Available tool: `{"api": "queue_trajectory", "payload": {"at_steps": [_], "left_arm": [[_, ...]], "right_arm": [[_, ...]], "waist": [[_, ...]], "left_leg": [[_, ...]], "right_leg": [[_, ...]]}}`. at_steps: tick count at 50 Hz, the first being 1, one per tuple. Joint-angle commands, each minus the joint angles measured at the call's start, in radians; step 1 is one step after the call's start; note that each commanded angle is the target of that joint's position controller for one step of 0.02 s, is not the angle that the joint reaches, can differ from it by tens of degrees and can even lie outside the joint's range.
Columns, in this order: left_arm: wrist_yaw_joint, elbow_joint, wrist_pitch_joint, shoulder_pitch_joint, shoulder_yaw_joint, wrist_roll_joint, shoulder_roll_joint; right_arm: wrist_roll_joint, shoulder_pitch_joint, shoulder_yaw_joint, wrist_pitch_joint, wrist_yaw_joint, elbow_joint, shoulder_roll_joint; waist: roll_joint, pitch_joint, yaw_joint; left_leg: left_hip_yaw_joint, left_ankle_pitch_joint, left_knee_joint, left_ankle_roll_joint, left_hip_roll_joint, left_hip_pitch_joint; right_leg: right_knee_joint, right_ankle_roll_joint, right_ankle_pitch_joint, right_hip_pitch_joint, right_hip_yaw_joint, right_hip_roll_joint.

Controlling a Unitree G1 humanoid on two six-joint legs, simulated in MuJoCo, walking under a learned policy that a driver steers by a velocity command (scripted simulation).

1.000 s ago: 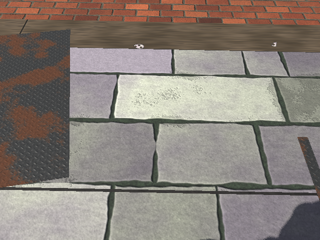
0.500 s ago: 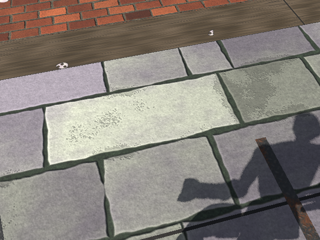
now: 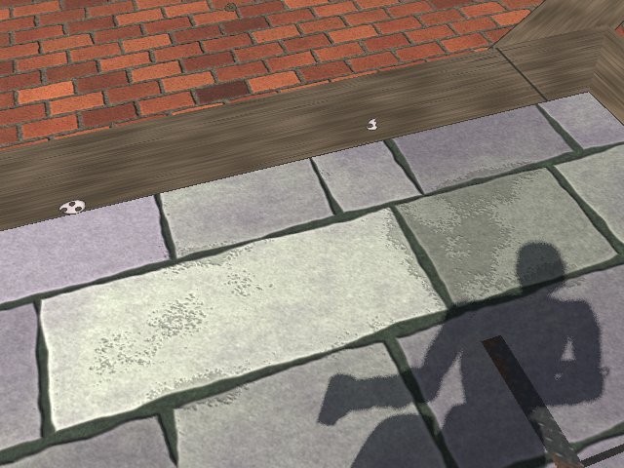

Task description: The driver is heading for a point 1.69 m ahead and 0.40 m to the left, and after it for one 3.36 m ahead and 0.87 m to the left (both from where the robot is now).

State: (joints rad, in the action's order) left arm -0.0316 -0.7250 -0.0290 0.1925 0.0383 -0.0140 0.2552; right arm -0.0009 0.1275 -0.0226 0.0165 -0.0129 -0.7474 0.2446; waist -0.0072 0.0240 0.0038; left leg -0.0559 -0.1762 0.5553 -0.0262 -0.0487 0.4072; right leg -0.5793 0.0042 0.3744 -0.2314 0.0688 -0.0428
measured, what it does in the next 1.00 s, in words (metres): steps on the spot, turning left: left foot, then right foot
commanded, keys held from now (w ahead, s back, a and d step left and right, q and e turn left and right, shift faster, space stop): q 0.60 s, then no key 0.12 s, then w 0.28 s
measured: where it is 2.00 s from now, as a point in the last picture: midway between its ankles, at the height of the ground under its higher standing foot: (181, 461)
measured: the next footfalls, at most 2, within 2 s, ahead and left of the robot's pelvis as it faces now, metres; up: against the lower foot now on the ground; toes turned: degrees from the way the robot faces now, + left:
left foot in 0.42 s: +0.05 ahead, +0.15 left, +0.00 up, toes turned +16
right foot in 0.86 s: +0.10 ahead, -0.07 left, +0.00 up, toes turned +27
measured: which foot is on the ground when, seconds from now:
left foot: down 0.00-0.12, up 0.14-0.40, down 0.42-0.86, up 0.88-1.00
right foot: down 0.00-0.42, up 0.44-0.84, down 0.86-1.00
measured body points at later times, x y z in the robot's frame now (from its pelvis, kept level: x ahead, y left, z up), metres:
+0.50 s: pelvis +0.01 +0.04 +0.00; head +0.05 +0.06 +0.44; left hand +0.06 +0.35 -0.11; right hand +0.26 -0.17 -0.09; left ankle +0.02 +0.14 -0.73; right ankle -0.04 -0.12 -0.66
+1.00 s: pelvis +0.05 +0.03 +0.01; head +0.06 +0.01 +0.46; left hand -0.02 +0.31 -0.09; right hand +0.31 -0.13 -0.09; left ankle +0.01 +0.16 -0.67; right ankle +0.06 -0.09 -0.73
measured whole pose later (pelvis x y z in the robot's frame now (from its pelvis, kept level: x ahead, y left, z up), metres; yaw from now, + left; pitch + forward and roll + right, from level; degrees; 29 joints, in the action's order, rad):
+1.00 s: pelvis +0.05 +0.03 +0.01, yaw +26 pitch +1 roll +1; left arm -0.01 -0.76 0.06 0.37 0.05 0.00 0.25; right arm -0.01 0.21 -0.06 0.02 0.00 -0.68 0.29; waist 0.04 -0.04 0.03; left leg -0.06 -0.32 0.98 -0.01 -0.05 0.53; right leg -0.43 -0.03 0.29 -0.17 0.02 0.00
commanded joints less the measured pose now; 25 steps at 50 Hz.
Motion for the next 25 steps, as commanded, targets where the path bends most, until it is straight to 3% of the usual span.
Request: {"api": "queue_trajectory", "payload": {"at_steps": [1, 3, 5, 6, 7, 8, 9, 10, 11, 12, 15, 18, 20, 21, 22, 23, 24, 25], "left_arm": [[-0.013, 0.030, 0.001, 0.103, 0.048, 0.002, 0.113], [-0.017, 0.026, 0.008, 0.105, 0.054, 0.001, 0.112], [-0.019, 0.028, 0.010, 0.103, 0.066, -0.001, 0.129], [-0.023, 0.035, 0.010, 0.090, 0.073, -0.004, 0.147], [-0.027, 0.043, 0.012, 0.086, 0.080, -0.009, 0.170], [-0.032, 0.063, 0.018, 0.043, 0.082, -0.014, 0.176], [-0.037, 0.082, 0.025, 0.039, 0.077, -0.012, 0.163], [-0.040, 0.094, 0.031, 0.019, 0.075, -0.007, 0.159], [-0.038, 0.097, 0.034, -0.010, 0.078, 0.005, 0.167], [-0.036, 0.094, 0.034, -0.005, 0.083, 0.015, 0.179], [-0.030, 0.083, 0.011, 0.018, 0.093, 0.016, 0.202], [-0.022, 0.079, 0.009, 0.023, 0.097, 0.030, 0.216], [-0.014, 0.076, 0.027, 0.008, 0.091, 0.047, 0.199], [-0.005, 0.069, 0.044, 0.046, 0.085, 0.036, 0.176], [0.002, 0.125, 0.054, 0.026, 0.053, -0.030, 0.084], [0.005, 0.129, 0.058, -0.017, 0.056, -0.013, 0.121], [0.004, 0.126, 0.050, -0.045, 0.064, 0.020, 0.158], [-0.003, 0.122, 0.044, -0.058, 0.066, 0.018, 0.163]], "right_arm": [[-0.012, -0.056, -0.061, -0.003, 0.013, 0.095, 0.198], [-0.017, -0.050, -0.063, -0.008, 0.020, 0.107, 0.181], [-0.025, -0.067, -0.067, -0.016, 0.023, 0.128, 0.169], [-0.027, -0.075, -0.067, -0.019, 0.021, 0.137, 0.159], [-0.022, -0.071, -0.065, -0.021, 0.015, 0.142, 0.148], [-0.010, -0.055, -0.067, -0.021, 0.006, 0.146, 0.139], [-0.004, -0.068, -0.079, -0.022, -0.001, 0.153, 0.163], [-0.012, -0.057, -0.087, -0.029, -0.002, 0.149, 0.165], [-0.019, -0.043, -0.081, -0.038, -0.002, 0.146, 0.141], [-0.021, -0.059, -0.072, -0.044, -0.003, 0.150, 0.119], [-0.030, -0.094, -0.059, -0.048, -0.025, 0.184, 0.093], [-0.030, -0.069, -0.075, -0.052, -0.037, 0.196, 0.124], [-0.022, 0.047, -0.099, -0.054, -0.027, 0.167, 0.153], [-0.020, 0.121, -0.121, -0.053, -0.009, 0.162, 0.210], [-0.003, 0.155, -0.144, -0.048, 0.012, 0.185, 0.351], [0.030, 0.180, -0.126, -0.026, -0.002, 0.187, 0.321], [0.024, 0.118, -0.114, -0.008, -0.009, 0.192, 0.284], [0.001, 0.066, -0.105, -0.003, -0.004, 0.185, 0.244]], "waist": [[0.162, -0.131, 0.035], [0.122, -0.153, 0.027], [0.026, -0.135, 0.021], [-0.046, -0.100, 0.016], [-0.127, -0.077, 0.015], [-0.194, -0.077, 0.005], [-0.135, -0.066, 0.019], [-0.065, -0.055, 0.008], [-0.041, -0.033, -0.006], [-0.057, -0.024, 0.011], [-0.122, -0.041, 0.044], [-0.156, -0.074, 0.040], [-0.130, -0.117, -0.023], [-0.033, -0.162, -0.055], [0.284, -0.199, -0.030], [0.214, -0.350, -0.085], [0.121, -0.260, -0.068], [0.083, -0.171, -0.042]], "left_leg": [[-0.340, 0.156, -0.161, -0.148, 0.209, -0.143], [-0.309, 0.211, -0.116, -0.133, 0.172, -0.124], [-0.222, 0.182, -0.036, -0.091, 0.101, -0.034], [-0.150, 0.102, 0.029, -0.057, 0.043, 0.055], [-0.063, -0.015, 0.127, -0.018, -0.013, 0.154], [-0.007, -0.279, 0.284, 0.009, -0.007, 0.216], [-0.016, -0.392, 0.444, 0.028, 0.034, 0.266], [-0.031, -0.399, 0.529, 0.047, 0.050, 0.300], [-0.032, -0.360, 0.503, 0.061, 0.072, 0.326], [-0.008, -0.303, 0.471, 0.077, 0.082, 0.336], [0.084, -0.215, 0.325, 0.089, 0.069, 0.206], [0.150, -0.165, 0.160, 0.061, 0.034, 0.053], [0.177, 0.000, -0.041, 0.010, -0.017, -0.149], [0.052, 0.286, -0.116, -0.044, 0.032, -0.352], [-0.391, 0.849, -0.089, -0.213, 0.346, -0.567], [-0.566, 0.774, -0.143, -0.392, 0.465, -0.525], [-0.472, 0.632, -0.163, -0.367, 0.422, -0.456], [-0.384, 0.491, -0.173, -0.300, 0.351, -0.381]], "right_leg": [[0.019, -0.019, -0.045, -0.008, -0.027, -0.003], [0.039, -0.035, -0.087, 0.028, -0.024, 0.014], [0.099, -0.063, -0.193, 0.074, 0.018, 0.076], [0.141, -0.099, -0.310, 0.099, 0.074, 0.145], [0.180, -0.160, -0.464, 0.144, 0.167, 0.261], [0.196, -0.240, -0.636, 0.162, 0.249, 0.402], [0.195, -0.287, -0.755, 0.171, 0.277, 0.461], [0.181, -0.287, -0.799, 0.187, 0.243, 0.456], [0.173, -0.251, -0.786, 0.204, 0.180, 0.417], [0.166, -0.227, -0.802, 0.230, 0.123, 0.381], [0.152, -0.192, -0.810, 0.205, -0.017, 0.311], [0.101, -0.165, -0.779, 0.176, -0.076, 0.312], [-0.060, -0.111, -0.786, 0.109, -0.146, 0.274], [-0.238, -0.033, -0.607, -0.039, -0.197, 0.220], [-0.578, 0.061, 0.248, -0.389, -0.207, 0.079], [-0.739, 0.072, 0.371, -0.416, 0.015, 0.025], [-0.767, 0.067, 0.311, -0.445, 0.038, 0.057], [-0.714, 0.058, 0.227, -0.457, 0.029, 0.075]]}}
